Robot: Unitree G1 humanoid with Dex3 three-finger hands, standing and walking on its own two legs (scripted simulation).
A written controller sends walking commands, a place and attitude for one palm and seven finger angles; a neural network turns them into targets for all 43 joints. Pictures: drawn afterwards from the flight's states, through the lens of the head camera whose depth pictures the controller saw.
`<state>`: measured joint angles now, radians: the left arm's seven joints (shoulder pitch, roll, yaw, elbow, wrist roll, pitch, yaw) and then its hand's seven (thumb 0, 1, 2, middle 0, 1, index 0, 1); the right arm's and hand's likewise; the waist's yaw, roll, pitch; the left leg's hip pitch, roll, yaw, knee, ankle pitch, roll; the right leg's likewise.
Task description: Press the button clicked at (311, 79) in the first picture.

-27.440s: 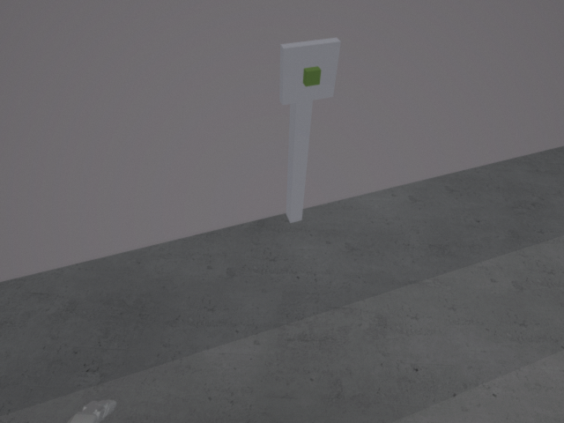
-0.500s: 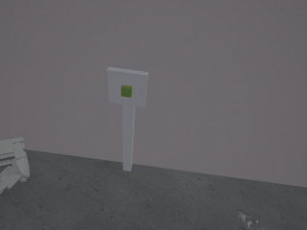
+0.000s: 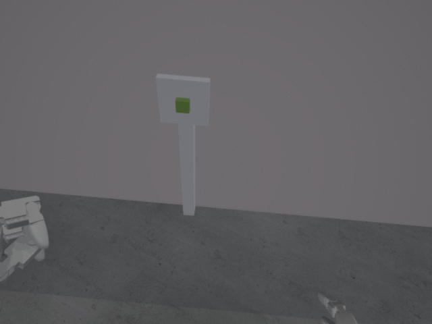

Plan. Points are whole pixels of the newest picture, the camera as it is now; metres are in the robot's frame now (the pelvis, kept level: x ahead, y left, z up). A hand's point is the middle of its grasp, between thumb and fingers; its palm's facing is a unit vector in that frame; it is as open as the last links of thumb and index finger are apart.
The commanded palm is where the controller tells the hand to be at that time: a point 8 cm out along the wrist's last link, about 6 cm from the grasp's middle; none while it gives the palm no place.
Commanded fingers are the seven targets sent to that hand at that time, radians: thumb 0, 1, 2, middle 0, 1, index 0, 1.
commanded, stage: stop stepping back and stand still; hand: left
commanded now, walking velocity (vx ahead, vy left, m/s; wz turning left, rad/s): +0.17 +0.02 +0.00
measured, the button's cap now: (183, 104) +0.81 +0.18 -0.03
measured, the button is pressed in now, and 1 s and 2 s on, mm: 0 0 0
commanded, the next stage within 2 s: let the arm hang, fingers relaxed in 0.32 s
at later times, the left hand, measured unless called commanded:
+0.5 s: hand (62, 258) +0.20 +0.26 +0.07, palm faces +0.25 -0.83 -0.50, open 3.0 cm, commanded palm none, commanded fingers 0.00 0.90 0.90 -1.12 -1.30 -1.12 -1.30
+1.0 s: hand out of the picture -0.07 +0.22 -0.17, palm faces +0.08 -0.97 -0.24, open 5.5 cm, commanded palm none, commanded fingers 0.00 0.90 0.90 -0.20 -0.30 -0.20 -0.30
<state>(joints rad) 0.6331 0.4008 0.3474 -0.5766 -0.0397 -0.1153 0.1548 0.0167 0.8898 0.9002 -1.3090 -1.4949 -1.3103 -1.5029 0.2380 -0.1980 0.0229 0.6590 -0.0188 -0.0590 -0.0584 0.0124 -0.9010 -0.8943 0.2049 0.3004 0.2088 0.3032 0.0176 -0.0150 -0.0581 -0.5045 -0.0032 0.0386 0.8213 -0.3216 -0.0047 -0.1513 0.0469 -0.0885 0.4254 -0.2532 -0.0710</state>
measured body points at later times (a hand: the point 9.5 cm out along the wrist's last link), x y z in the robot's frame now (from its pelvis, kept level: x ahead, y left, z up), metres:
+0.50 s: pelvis +0.00 +0.02 -0.01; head +0.00 +0.00 +0.44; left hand +0.18 +0.31 +0.10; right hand +0.15 -0.21 -0.13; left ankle +0.02 +0.13 -0.73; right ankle -0.02 -0.08 -0.74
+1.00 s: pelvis -0.04 +0.02 +0.00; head -0.02 +0.02 +0.45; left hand -0.07 +0.27 -0.15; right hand +0.00 -0.21 -0.16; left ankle +0.02 +0.13 -0.74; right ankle -0.02 -0.08 -0.74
